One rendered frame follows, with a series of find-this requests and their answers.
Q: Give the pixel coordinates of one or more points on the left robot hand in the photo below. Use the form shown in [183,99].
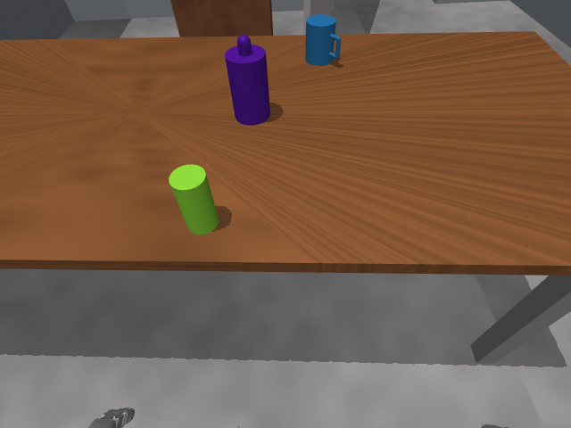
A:
[114,418]

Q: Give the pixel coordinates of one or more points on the table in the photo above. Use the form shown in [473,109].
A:
[416,153]

